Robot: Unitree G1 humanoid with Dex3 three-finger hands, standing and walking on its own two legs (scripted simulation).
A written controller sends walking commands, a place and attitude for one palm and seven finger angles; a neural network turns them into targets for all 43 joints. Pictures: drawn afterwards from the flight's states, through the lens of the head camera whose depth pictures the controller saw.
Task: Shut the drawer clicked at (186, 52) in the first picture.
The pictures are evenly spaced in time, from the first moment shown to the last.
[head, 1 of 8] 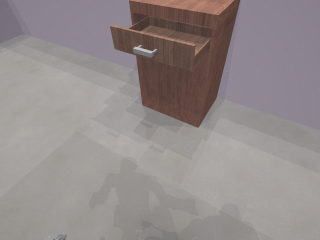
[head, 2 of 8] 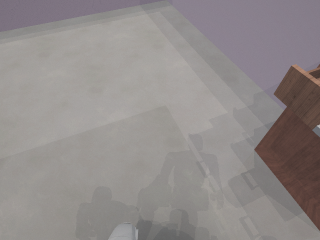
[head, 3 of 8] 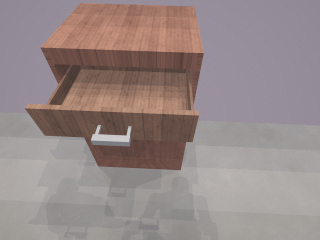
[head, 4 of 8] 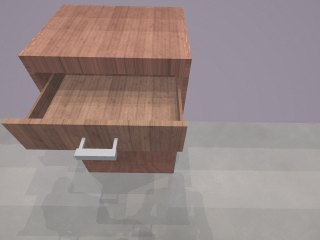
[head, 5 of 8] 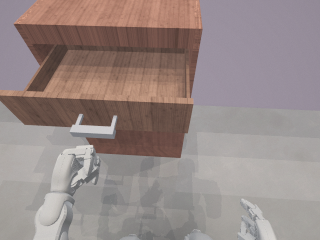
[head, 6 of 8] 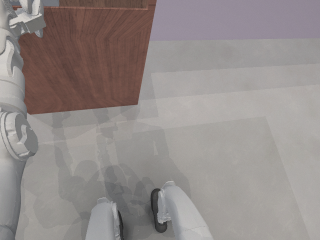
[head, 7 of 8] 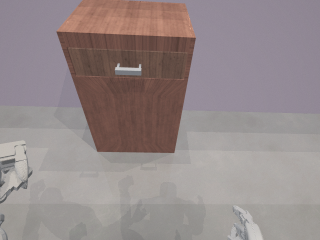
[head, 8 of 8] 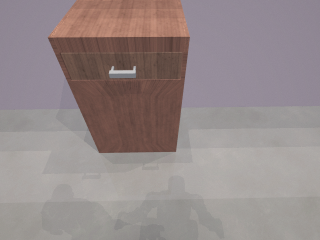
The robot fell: no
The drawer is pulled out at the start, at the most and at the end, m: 0.23 0.23 0.00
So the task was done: yes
